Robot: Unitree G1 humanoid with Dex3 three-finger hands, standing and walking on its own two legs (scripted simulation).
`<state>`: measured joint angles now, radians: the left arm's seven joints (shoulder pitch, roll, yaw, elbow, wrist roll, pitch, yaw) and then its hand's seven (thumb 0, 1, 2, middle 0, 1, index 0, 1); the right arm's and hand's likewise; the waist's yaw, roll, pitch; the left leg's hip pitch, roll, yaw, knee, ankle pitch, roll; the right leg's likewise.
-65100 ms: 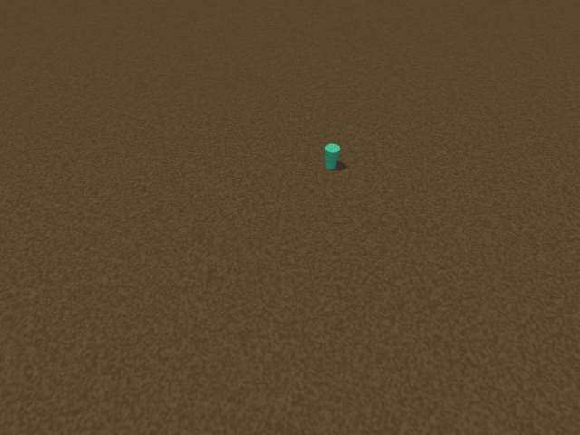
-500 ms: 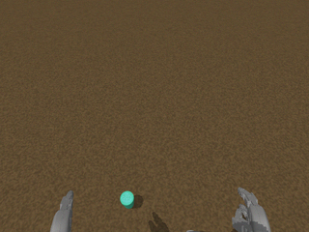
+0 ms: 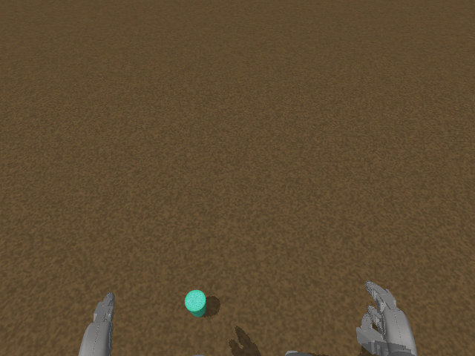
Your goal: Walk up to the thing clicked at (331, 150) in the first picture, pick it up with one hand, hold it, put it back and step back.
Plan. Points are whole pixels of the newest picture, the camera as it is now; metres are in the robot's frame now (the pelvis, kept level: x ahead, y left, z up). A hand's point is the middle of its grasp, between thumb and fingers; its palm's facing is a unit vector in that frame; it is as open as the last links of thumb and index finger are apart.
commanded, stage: home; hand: left
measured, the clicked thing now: (197, 305) +0.40 +0.16 -0.66
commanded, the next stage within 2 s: stand in 0.50 s
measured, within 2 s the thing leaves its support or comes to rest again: neither
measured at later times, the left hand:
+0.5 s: hand (136, 341) +0.17 +0.18 -0.06, palm faces +0.10 -0.96 -0.28, open 17.4 cm
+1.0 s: hand (137, 342) +0.17 +0.18 -0.06, palm faces +0.10 -0.96 -0.28, open 10.3 cm
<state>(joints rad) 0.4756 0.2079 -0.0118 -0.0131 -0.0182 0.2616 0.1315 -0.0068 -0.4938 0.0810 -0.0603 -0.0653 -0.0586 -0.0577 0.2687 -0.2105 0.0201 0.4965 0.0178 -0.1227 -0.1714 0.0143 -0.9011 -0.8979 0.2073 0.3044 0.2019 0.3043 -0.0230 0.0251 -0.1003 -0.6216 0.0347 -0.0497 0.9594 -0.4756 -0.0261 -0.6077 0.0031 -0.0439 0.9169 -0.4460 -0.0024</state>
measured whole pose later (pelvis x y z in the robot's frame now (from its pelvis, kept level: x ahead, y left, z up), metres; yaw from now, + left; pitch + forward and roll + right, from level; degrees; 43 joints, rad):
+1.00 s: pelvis +0.01 +0.00 +0.00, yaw +0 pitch +8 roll -2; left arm 0.47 0.21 -0.01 -0.01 -0.02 0.27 0.13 0.00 0.41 0.77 -0.19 -0.29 -0.19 -0.28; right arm 0.27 -0.21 0.02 0.51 0.01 -0.13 -0.17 0.01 -0.90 -0.90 0.21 0.30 0.20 0.30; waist -0.02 0.03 -0.10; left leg -0.61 0.04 -0.05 0.96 -0.49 -0.03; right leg -0.60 0.00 -0.04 0.92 -0.46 0.00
